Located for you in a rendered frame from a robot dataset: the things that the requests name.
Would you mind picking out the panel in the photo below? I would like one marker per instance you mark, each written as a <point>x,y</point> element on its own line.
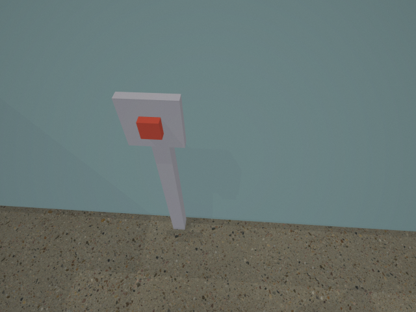
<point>129,106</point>

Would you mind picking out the button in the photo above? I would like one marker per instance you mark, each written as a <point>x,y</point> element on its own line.
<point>150,128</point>

